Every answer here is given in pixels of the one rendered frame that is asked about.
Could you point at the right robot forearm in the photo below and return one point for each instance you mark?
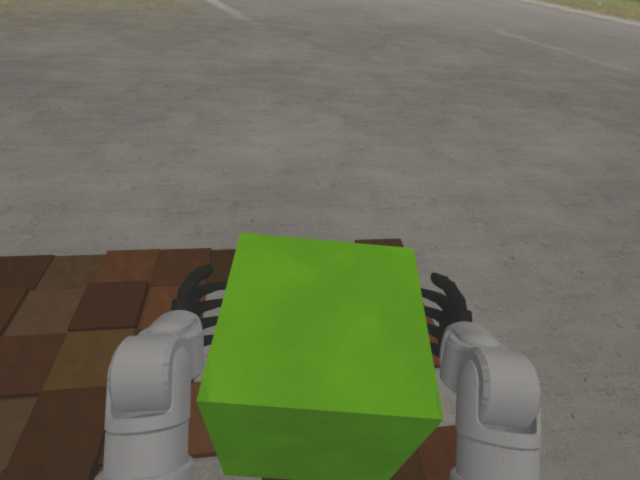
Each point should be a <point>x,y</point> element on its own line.
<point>498,406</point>

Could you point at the robot right hand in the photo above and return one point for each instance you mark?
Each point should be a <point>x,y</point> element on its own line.
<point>453,306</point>

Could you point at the left robot forearm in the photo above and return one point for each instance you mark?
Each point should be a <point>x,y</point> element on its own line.
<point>148,400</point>

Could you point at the carton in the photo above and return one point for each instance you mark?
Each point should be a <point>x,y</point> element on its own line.
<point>320,366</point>

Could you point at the robot left hand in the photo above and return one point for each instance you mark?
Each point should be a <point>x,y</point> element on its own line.
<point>189,295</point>

